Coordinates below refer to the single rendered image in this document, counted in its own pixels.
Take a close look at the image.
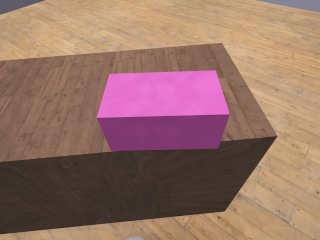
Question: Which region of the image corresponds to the pedestal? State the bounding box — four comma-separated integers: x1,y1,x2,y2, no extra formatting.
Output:
0,43,278,235

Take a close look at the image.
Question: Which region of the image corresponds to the carton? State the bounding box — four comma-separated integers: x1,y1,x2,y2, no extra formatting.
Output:
97,70,230,151

